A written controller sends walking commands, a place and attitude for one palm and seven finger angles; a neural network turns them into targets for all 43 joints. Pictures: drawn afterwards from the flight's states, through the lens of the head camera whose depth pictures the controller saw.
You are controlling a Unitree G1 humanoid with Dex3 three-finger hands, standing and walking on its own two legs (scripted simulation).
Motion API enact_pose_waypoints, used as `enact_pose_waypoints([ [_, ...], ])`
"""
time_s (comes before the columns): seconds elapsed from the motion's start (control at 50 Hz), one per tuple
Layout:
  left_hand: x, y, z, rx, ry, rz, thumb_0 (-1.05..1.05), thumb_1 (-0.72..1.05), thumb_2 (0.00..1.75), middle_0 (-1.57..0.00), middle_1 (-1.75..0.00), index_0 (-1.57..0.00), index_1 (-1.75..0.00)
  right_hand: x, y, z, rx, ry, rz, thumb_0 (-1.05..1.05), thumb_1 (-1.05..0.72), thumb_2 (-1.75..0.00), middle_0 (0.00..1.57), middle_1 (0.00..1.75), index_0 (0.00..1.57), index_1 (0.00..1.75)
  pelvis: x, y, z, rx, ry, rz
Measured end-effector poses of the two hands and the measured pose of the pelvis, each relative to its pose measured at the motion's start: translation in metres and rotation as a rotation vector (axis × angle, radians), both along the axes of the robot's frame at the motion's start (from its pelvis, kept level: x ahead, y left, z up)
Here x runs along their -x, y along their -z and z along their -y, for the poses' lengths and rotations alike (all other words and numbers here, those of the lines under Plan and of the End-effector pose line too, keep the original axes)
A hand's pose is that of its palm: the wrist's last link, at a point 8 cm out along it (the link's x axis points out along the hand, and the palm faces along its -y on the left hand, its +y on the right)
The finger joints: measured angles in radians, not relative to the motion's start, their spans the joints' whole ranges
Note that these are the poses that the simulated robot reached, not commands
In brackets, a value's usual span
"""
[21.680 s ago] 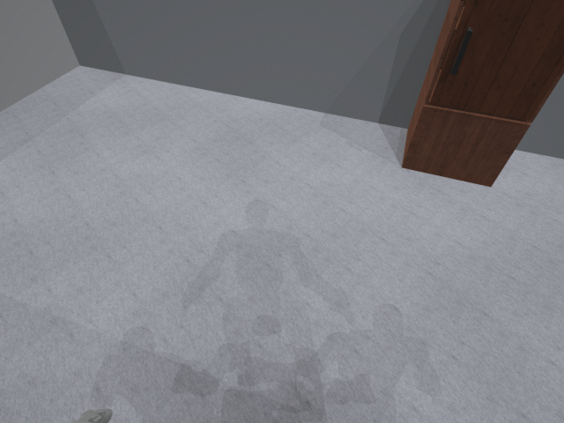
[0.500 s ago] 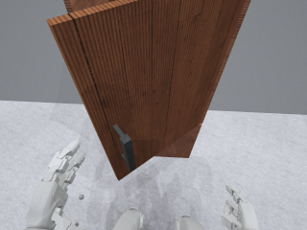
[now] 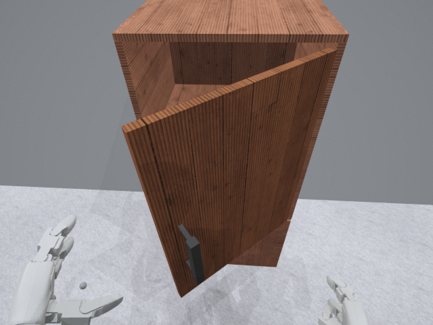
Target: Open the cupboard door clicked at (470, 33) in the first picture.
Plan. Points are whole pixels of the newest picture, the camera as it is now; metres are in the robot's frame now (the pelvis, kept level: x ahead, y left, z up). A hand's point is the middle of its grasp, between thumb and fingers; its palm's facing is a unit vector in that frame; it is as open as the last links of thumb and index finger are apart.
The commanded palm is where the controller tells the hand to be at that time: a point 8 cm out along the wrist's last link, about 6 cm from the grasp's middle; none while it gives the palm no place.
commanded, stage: draw the hand back to the body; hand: left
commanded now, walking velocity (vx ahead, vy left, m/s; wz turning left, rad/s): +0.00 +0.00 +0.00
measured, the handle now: (191, 255) +0.29 +0.09 -0.06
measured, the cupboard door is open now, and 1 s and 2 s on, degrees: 40 40 40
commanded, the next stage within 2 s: step back with the hand held close in 0.78 s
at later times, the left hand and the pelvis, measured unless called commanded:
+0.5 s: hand (30, 217) +0.20 +0.26 +0.20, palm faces +0.46 -0.80 -0.39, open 8.1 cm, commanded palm +0.15 +0.29 +0.21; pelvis +0.00 +0.00 +0.03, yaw -1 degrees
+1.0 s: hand (40, 216) +0.20 +0.25 +0.20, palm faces +0.44 -0.79 -0.42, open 7.4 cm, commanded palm +0.15 +0.28 +0.21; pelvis +0.00 -0.02 +0.04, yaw -2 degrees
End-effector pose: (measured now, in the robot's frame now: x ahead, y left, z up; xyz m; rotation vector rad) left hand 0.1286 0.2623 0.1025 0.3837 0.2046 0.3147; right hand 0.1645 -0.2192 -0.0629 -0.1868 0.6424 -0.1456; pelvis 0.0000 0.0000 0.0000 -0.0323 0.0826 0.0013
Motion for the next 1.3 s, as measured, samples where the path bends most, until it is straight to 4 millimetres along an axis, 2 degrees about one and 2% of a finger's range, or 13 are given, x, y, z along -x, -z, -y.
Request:
enact_pose_waypoints([
  [0.2, -0.018, -0.057, -0.013, -0.069, -0.007, 0.176, 0.0, 0.26, 0.62, -0.18, -0.3, -0.18, -0.31, -0.008, -0.013, -0.008, -0.02, -0.042, 0.021, 0.02, -0.9, -0.9, 0.21, 0.3, 0.2, 0.3, -0.007, -0.018, -0.003, -0.012, 0.009, 0.077],
  [0.46, -0.023, -0.116, -0.03, -0.167, -0.044, 0.378, 0.01, 0.7, 0.82, -0.2, -0.3, -0.2, -0.31, -0.011, -0.024, 0.005, -0.002, -0.058, 0.017, 0.02, -0.9, -0.9, 0.21, 0.3, 0.2, 0.3, -0.004, -0.03, 0.003, -0.017, 0.019, 0.131],
  [0.56, -0.024, -0.112, -0.026, -0.14, -0.043, 0.369, 0.01, 0.82, 0.87, -0.2, -0.3, -0.2, -0.31, -0.008, -0.024, 0.011, -0.004, -0.05, 0.006, 0.02, -0.9, -0.9, 0.21, 0.3, 0.2, 0.3, -0.002, -0.032, 0.005, -0.02, 0.024, 0.14],
  [0.68, -0.022, -0.102, -0.018, -0.118, -0.026, 0.33, 0.02, 0.87, 0.89, -0.21, -0.3, -0.2, -0.31, -0.003, -0.024, 0.017, 0.003, -0.043, -0.008, 0.02, -0.9, -0.9, 0.21, 0.3, 0.2, 0.3, -0.001, -0.033, 0.009, -0.02, 0.027, 0.15],
  [0.92, -0.022, -0.107, -0.015, -0.13, -0.036, 0.343, 0.02, 0.89, 0.9, -0.21, -0.3, -0.2, -0.31, -0.003, -0.022, 0.02, -0.008, -0.045, -0.009, 0.02, -0.9, -0.9, 0.21, 0.3, 0.2, 0.3, 0.0, -0.035, 0.015, -0.02, 0.029, 0.16],
  [1.02, -0.031, -0.115, -0.022, -0.192, -0.024, 0.372, 0.02, 0.89, 0.9, -0.21, -0.3, -0.21, -0.31, -0.001, -0.022, 0.023, -0.01, -0.032, -0.029, 0.02, -0.9, -0.9, 0.21, 0.3, 0.2, 0.3, 0.003, -0.036, 0.015, -0.011, 0.04, 0.13],
  [1.16, -0.041, -0.103, -0.014, -0.195, 0.078, 0.295, 0.02, 0.9, 0.9, -0.21, -0.3, -0.2, -0.31, 0.017, -0.026, 0.038, 0.016, 0.064, -0.071, 0.02, -0.9, -0.9, 0.21, 0.3, 0.2, 0.3, 0.01, -0.037, 0.007, -0.017, 0.068, 0.094],
  [1.3, -0.031, -0.106, -0.022, -0.229, 0.13, 0.308, 0.02, 0.89, 0.9, -0.21, -0.3, -0.21, -0.31, 0.045, -0.03, 0.041, 0.051, 0.124, -0.107, 0.02, -0.9, -0.9, 0.2, 0.3, 0.2, 0.3, 0.027, -0.035, -0.001, -0.017, 0.076, 0.087],
])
